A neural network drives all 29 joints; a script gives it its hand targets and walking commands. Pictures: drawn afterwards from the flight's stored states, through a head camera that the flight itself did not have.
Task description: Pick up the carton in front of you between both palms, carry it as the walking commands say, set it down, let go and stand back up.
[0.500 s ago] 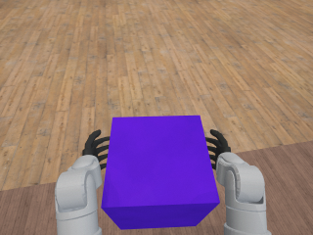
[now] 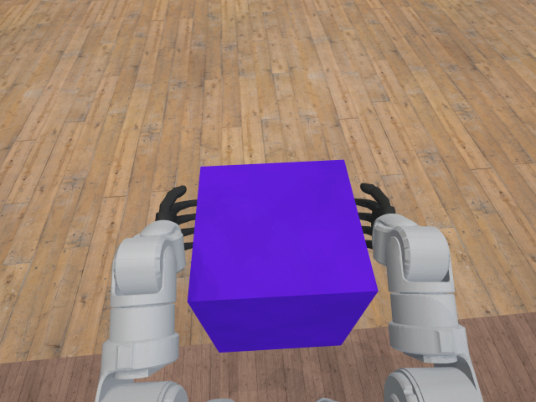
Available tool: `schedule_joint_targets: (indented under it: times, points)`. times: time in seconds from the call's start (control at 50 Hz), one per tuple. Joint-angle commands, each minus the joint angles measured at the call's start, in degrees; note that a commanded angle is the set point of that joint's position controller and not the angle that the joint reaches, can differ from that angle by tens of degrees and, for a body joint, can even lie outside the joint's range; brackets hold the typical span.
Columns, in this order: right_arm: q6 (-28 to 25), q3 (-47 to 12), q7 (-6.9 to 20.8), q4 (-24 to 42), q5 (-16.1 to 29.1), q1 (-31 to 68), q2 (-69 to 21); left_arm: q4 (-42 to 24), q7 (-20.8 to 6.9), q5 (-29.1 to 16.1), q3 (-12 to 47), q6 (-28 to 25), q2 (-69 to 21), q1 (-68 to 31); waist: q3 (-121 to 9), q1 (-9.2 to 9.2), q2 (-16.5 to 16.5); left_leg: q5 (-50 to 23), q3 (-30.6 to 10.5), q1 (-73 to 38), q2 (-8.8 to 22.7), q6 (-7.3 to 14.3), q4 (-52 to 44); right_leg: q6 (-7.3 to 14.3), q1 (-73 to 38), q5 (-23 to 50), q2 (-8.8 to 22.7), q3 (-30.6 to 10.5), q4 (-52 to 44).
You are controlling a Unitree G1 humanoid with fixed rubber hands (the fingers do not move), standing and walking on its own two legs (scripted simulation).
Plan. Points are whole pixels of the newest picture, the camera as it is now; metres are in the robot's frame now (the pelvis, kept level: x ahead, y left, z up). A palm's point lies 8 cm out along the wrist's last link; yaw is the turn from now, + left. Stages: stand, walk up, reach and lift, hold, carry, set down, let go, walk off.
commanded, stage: carry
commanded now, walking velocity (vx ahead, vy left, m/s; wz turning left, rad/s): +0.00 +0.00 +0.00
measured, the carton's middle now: (276, 263) +0.33 +0.01 +0.00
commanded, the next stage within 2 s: none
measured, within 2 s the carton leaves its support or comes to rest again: neither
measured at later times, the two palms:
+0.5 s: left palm (209, 99) +0.61 +0.14 +0.10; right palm (374, 110) +0.58 -0.16 +0.10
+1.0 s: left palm (208, 71) +0.65 +0.14 +0.13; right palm (369, 73) +0.65 -0.16 +0.12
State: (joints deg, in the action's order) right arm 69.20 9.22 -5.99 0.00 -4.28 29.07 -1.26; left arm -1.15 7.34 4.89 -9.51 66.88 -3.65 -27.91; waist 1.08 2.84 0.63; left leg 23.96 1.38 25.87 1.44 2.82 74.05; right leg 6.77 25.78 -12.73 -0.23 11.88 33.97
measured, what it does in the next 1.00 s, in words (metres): walks ahead: left foot, then right foot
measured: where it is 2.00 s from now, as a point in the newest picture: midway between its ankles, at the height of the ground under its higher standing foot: (282, 385)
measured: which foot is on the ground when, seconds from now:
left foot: up 0.00-0.26, down 0.28-1.00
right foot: down 0.00-0.30, up 0.32-0.54, down 0.56-1.00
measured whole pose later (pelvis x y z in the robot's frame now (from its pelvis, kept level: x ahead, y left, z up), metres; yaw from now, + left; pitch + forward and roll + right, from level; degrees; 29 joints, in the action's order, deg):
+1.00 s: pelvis +0.29 -0.01 +0.01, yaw -1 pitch +6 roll +0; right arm 70.3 12.1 -7.3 -2.4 -5.1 37.1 -1.6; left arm 2.9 7.2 3.8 -12.4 68.3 -1.4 -37.4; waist -1.0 1.6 0.1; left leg 15.2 5.1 19.8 -0.5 2.6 32.0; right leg 2.5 18.3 -17.0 -0.6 2.8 33.0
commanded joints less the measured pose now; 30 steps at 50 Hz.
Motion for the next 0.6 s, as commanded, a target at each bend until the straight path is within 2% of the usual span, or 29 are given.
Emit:
schedule_joint_targets:
  times: [0.0,0.06,0.1,0.14,0.18,0.2,0.22,0.24,0.26,0.28,0.3,0.32,0.34,0.36,0.38,0.4,0.44,0.5,0.52,0.54,0.56,0.58]
  points:
    - [-5.0,-39.1,11.3,6.8,24.6,43.2,-60.7,-6.6,-15.9,-30.5,42.2,-2.3,-60.4,-45.7,-28.5,0.14,-4.6,-3.0,-1.2,11.9,1.6,0.0,-2.0,4.1,-30.2,30.1,16.4,-20.9,-9.5]
    - [-6.3,-37.6,9.7,5.6,23.1,44.2,-60.8,-4.6,-16.0,-31.4,41.0,-3.1,-61.4,-47.8,-29.5,-0.17,-6.7,-3.4,0.9,13.5,0.2,-0.4,-10.7,4.6,-32.0,43.3,15.3,-15.5,-6.3]
    - [-6.6,-37.3,9.0,5.4,22.6,45.2,-60.2,-3.4,-15.8,-30.9,40.0,-3.2,-61.0,-47.7,-29.8,0.30,-7.8,-6.7,2.3,13.1,-1.0,-0.2,-17.5,4.7,-32.8,48.7,14.3,-13.0,-4.5]
    - [-6.5,-37.4,8.6,5.7,22.7,46.7,-59.8,-2.7,-15.5,-30.2,39.3,-3.0,-60.4,-47.6,-30.0,0.75,-8.7,-12.2,4.3,10.6,-2.6,0.0,-25.1,3.9,-32.9,51.4,12.3,-9.7,-2.4]
    - [-6.0,-37.8,8.6,6.5,23.4,48.2,-59.6,-2.9,-15.1,-29.2,38.8,-2.6,-59.7,-47.8,-29.2,1.21,-9.1,-18.8,6.9,6.8,-4.8,-0.3,-35.6,2.2,-32.7,50.2,9.2,-7.0,-0.2]
    - [-5.6,-37.8,8.8,7.0,23.7,48.9,-59.4,-2.9,-14.8,-28.7,38.8,-2.3,-59.4,-47.5,-28.9,0.69,-10.0,-22.3,8.4,2.9,-6.0,-0.2,-38.3,1.4,-30.7,49.9,8.7,-5.7,1.4]
    - [-5.1,-37.6,9.2,7.2,24.0,48.8,-59.3,-2.7,-14.5,-28.3,38.6,-1.9,-59.1,-47.2,-29.5,-1.11,-9.8,-26.0,8.5,-2.5,-6.0,0.5,-43.7,0.2,-29.3,49.3,8.6,-4.9,4.0]
    - [-4.6,-37.2,9.6,7.3,24.2,48.5,-59.2,-2.5,-14.3,-27.8,38.6,-1.5,-58.8,-46.9,-30.0,-3.45,-8.3,-33.9,8.3,-10.1,-4.7,1.2,-51.1,-1.9,-26.7,44.9,7.9,-3.5,7.5]
    - [-3.9,-36.8,10.2,7.3,24.4,48.1,-58.7,-2.3,-14.1,-26.7,38.4,-1.1,-58.4,-45.9,-31.4,-4.59,-5.0,-48.9,1.5,-20.5,1.5,2.4,-50.8,-4.0,-20.0,31.8,6.7,-4.4,10.7]
    - [-3.4,-36.3,10.6,6.4,24.0,46.9,-58.1,-2.0,-13.9,-26.1,38.1,-0.4,-58.2,-45.6,-38.5,-5.08,5.7,-81.7,-12.8,-38.3,15.5,10.1,-40.6,-6.0,-8.1,5.9,3.4,-7.4,19.1]
    - [-3.0,-36.3,11.0,5.1,23.8,43.5,-58.2,-1.9,-13.6,-25.5,37.6,0.3,-57.8,-43.5,-41.6,-6.85,13.9,-87.2,-19.8,-45.7,18.8,16.1,-40.3,-7.1,0.6,-21.3,-1.6,-10.6,25.0]
    - [-2.7,-36.2,11.6,6.0,24.7,43.0,-58.7,-3.3,-13.2,-25.0,37.5,0.5,-58.4,-44.0,-40.1,-7.24,12.7,-81.0,-19.5,-48.2,17.9,16.2,-41.7,-6.9,7.1,-24.4,-2.1,-12.1,27.5]
    - [-2.4,-36.6,12.1,7.7,25.7,44.9,-59.9,-4.8,-12.8,-24.3,37.1,0.5,-58.6,-45.1,-39.3,-7.37,9.9,-74.5,-18.5,-49.1,16.7,14.4,-42.2,-6.7,10.5,-23.9,-1.0,-12.8,25.7]
    - [-2.2,-37.4,12.5,10.3,26.8,47.7,-61.2,-6.6,-12.3,-23.6,36.8,0.4,-58.8,-45.7,-38.0,-6.20,7.4,-73.2,-16.1,-45.9,15.3,11.5,-42.2,-6.3,8.4,-22.9,0.7,-14.0,18.5]
    - [-2.1,-38.1,12.8,12.6,28.2,50.2,-62.2,-8.5,-11.7,-23.1,36.6,0.4,-58.6,-46.6,-36.3,-6.69,7.2,-67.0,-14.8,-43.6,13.5,9.7,-44.1,-6.8,7.5,-19.4,-0.2,-12.5,12.9]
    - [-2.0,-38.7,12.9,14.3,29.2,52.1,-62.5,-9.5,-11.1,-22.6,36.8,0.3,-58.5,-47.2,-37.1,-6.44,6.3,-63.6,-14.4,-42.3,13.0,8.7,-44.9,-7.1,4.3,-17.7,-0.7,-12.1,10.4]
    - [-1.8,-40.0,13.0,16.5,30.4,53.6,-62.2,-11.0,-10.4,-21.4,37.2,0.2,-57.6,-46.5,-38.7,-5.90,5.7,-63.5,-12.2,-40.9,12.1,8.3,-44.3,-7.2,0.0,-13.9,-1.5,-11.2,5.6]
    - [-1.6,-40.7,13.1,14.3,29.4,50.5,-60.7,-9.2,-10.5,-20.0,37.9,0.5,-56.3,-42.8,-38.8,-5.00,6.4,-64.5,-7.5,-39.2,10.0,8.4,-41.7,-6.5,-3.3,-5.9,-1.8,-9.7,-2.6]
    - [-1.5,-40.7,13.2,12.5,28.7,48.8,-60.3,-8.0,-10.9,-19.9,38.1,0.7,-56.1,-41.2,-38.5,-4.31,6.5,-62.9,-5.7,-37.0,9.0,7.7,-40.0,-6.5,-6.4,-0.4,-1.3,-9.2,-7.2]
    - [-1.5,-40.6,13.4,10.6,27.8,47.3,-59.8,-7.0,-11.5,-20.2,38.7,0.9,-56.2,-40.5,-38.0,-3.35,6.6,-58.2,-3.8,-30.6,8.6,6.1,-39.4,-6.3,-13.2,6.8,-0.3,-8.8,-9.1]
    - [-1.5,-40.5,13.5,8.6,26.8,46.1,-59.6,-5.8,-12.3,-20.7,39.0,1.0,-56.2,-40.1,-37.1,-2.60,4.9,-50.1,-3.3,-23.9,7.1,4.4,-39.1,-4.8,-18.4,15.4,3.4,-12.6,-9.4]
    - [-1.3,-40.5,13.7,7.9,26.4,46.3,-60.2,-5.1,-12.9,-20.8,39.3,0.6,-55.8,-41.2,-36.6,-2.59,-2.9,-39.8,-1.5,-17.8,3.8,2.1,-39.3,-1.7,-23.0,39.4,7.8,-16.0,-1.1]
